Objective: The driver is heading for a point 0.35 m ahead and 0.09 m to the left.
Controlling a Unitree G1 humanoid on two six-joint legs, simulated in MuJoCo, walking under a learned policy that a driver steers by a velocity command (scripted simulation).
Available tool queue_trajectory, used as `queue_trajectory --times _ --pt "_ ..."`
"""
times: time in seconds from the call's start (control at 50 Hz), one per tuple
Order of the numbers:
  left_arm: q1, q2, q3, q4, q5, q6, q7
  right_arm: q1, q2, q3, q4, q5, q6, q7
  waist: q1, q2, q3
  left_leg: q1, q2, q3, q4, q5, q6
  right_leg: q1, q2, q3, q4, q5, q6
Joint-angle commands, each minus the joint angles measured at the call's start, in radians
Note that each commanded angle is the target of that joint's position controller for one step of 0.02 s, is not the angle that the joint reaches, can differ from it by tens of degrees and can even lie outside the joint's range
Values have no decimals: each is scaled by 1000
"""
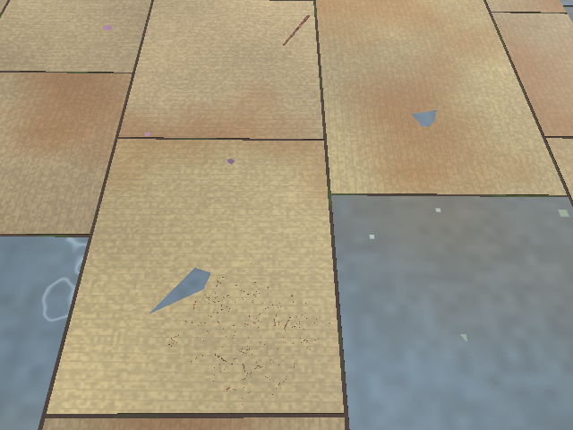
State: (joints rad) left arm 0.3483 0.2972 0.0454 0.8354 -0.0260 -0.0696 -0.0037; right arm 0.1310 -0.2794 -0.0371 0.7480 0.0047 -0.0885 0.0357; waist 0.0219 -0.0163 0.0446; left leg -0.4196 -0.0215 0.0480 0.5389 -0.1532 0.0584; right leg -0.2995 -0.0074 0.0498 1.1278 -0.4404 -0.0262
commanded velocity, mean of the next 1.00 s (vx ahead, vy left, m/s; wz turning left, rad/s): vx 0.23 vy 0.00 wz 0.02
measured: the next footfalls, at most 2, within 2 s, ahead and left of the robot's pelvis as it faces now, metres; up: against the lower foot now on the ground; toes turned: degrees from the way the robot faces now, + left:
right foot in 0.40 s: +0.41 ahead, -0.14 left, +0.00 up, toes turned +0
left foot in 0.72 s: +0.37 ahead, +0.10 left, +0.00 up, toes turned +2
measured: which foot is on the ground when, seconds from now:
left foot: down 0.00-0.42, up 0.44-0.70, down 0.72-1.00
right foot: up 0.00-0.38, down 0.40-1.00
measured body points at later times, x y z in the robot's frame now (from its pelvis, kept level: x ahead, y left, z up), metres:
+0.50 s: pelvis +0.26 -0.05 +0.00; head +0.30 -0.06 +0.45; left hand +0.44 +0.20 -0.09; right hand +0.30 -0.33 -0.14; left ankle +0.13 +0.09 -0.66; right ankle +0.37 -0.14 -0.73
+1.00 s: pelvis +0.34 -0.03 +0.01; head +0.35 -0.02 +0.46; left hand +0.43 +0.23 -0.13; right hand +0.43 -0.28 -0.12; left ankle +0.33 +0.10 -0.73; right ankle +0.37 -0.14 -0.73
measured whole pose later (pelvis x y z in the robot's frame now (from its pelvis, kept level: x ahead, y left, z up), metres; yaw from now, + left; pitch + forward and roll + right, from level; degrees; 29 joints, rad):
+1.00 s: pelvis +0.34 -0.03 +0.01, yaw +2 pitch -1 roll -1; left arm 0.16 0.24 0.03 0.96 0.01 0.00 0.01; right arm 0.20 -0.23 -0.03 0.94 -0.01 -0.01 -0.03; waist 0.00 0.00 0.03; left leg -0.21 0.03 -0.01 0.52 -0.29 -0.02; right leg -0.24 0.00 -0.03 0.49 -0.23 0.00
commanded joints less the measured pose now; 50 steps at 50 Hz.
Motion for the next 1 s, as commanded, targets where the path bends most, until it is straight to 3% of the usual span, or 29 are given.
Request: queue_trajectory --times 0.02,0.08,0.12,0.2,0.24,0.32,0.36,0.38,0.4,0.42,0.44,0.46,0.48,0.5,0.52,0.54,0.58,0.62,0.66,0.7,0.72,0.74,0.76,0.78,0.8,0.88,1.0 --pt "-55 118 32 -106 9 -26 4 95 -112 -31 -22 -17 -8 -6 -39 86 -93 342 273 -382 -308 30 176 -349 -120 36 47 123 -3" --pt "-19 70 23 -92 14 5 7 85 -117 -34 -5 -9 -24 -4 -2 95 -74 237 245 -276 -381 125 197 -288 -137 21 -30 173 24" --pt "-87 62 20 -116 23 10 10 103 -138 -41 13 -7 -25 -13 -10 77 -38 231 240 -227 -410 173 202 -341 -145 15 -126 257 46" --pt "-221 34 7 -147 22 -5 -1 147 -158 -44 39 1 -13 -28 -57 66 -7 256 193 -124 -421 190 158 -328 -119 -16 -399 486 52" --pt "-304 29 3 -171 19 -13 -9 202 -173 -47 62 11 -5 -30 -90 57 11 271 195 -132 -410 165 152 -297 -92 -32 -497 534 55" --pt "-345 49 10 -191 27 -32 -33 231 -180 -49 93 8 25 -42 -89 88 -5 390 223 -131 -275 380 114 -257 -43 -32 -618 525 22" --pt "-271 79 23 -169 34 -35 -36 202 -186 -52 94 9 35 -49 -37 112 -56 422 223 -139 -175 475 77 -152 -20 -35 -654 502 -11" --pt "-170 104 37 -135 42 -38 -32 178 -178 -48 88 10 39 -51 17 100 -113 409 183 -119 -64 548 50 -11 2 -59 -694 560 -35" --pt "-79 163 52 -114 53 -40 -24 199 -141 -34 77 -5 37 -53 45 34 -214 329 116 -80 111 420 4 196 -80 -7 -662 890 -72" --pt "-19 218 56 -114 77 -29 -15 331 -53 -3 75 -27 25 -46 10 -175 -373 18 10 -56 451 -95 -66 575 -338 272 -573 1224 -228" --pt "14 154 41 -100 55 -13 -19 406 -56 1 114 -6 23 -39 19 -254 -509 -77 -40 -153 636 -557 -93 646 -428 451 -614 1204 -328" --pt "-24 130 35 -104 33 -1 -24 348 -152 -25 113 18 31 -36 36 -152 -432 -122 0 -194 704 -545 -93 537 -380 394 -668 990 -297" --pt "-103 111 28 -111 28 5 -22 255 -154 -28 90 26 43 -42 20 -94 -300 -173 39 -153 695 -491 -96 412 -334 315 -710 833 -255" --pt "-175 77 15 -113 31 7 -21 204 -139 -29 81 14 60 -52 -3 -48 -206 -165 75 -131 633 -434 -105 268 -294 251 -757 743 -231" --pt "-231 56 7 -114 39 7 -21 198 -127 -31 81 3 81 -61 -38 -60 -164 -88 109 -135 552 -379 -109 135 -267 204 -798 670 -209" --pt "-266 61 10 -108 50 8 -21 216 -104 -27 87 -1 97 -68 -63 -94 -144 3 108 -116 481 -332 -117 32 -234 159 -834 631 -198" --pt "-298 62 12 -94 61 6 -18 243 -68 -19 102 -8 108 -78 -82 -124 -151 116 97 -89 342 -288 -125 -45 -200 88 -854 641 -200" --pt "-287 70 15 -71 56 9 -10 219 -64 -15 103 -12 109 -81 -67 -119 -179 174 93 -81 222 -188 -117 -31 -200 74 -858 579 -201" --pt "-289 75 14 -53 45 20 -4 197 -73 -18 107 -13 113 -77 -63 -104 -175 235 85 -68 118 -84 -105 -46 -194 75 -865 374 -184" --pt "-290 55 4 -36 37 30 -2 175 -72 -20 109 -26 115 -73 -71 -85 -127 308 70 -53 -5 -5 -79 -104 -154 70 -868 79 -127" --pt "-263 30 -6 -18 40 32 -3 154 -84 -21 97 -36 115 -74 -66 -62 -90 320 99 -89 -68 26 -60 -129 -127 67 -863 -30 -79" --pt "-241 22 -10 -7 48 35 -2 133 -123 -24 78 -36 112 -78 -43 -8 -46 289 162 -158 -135 27 -32 -133 -85 44 -813 -66 -34" --pt "-186 19 -6 -2 45 41 1 93 -176 -39 94 -21 110 -80 23 139 -16 149 153 -157 -142 -180 -4 -57 -19 -27 -796 2 -1" --pt "-213 41 -4 8 51 46 9 76 -118 -29 93 -19 101 -74 -5 137 2 65 126 -147 -181 -300 -13 32 -13 -41 -750 82 17" --pt "-216 46 0 11 45 50 14 72 -84 -19 102 -27 91 -72 -1 139 2 43 120 -142 -195 -296 -33 68 -15 -43 -731 131 12" --pt "-197 40 1 51 42 53 21 86 -80 -16 132 -15 61 -67 -12 89 -47 145 102 -115 -135 -33 -59 88 -27 -39 -710 286 -7" --pt "-209 40 4 99 31 58 22 89 -80 -15 167 -9 68 -71 -24 34 -78 210 89 -95 -99 122 -48 121 -30 -44 -689 420 0"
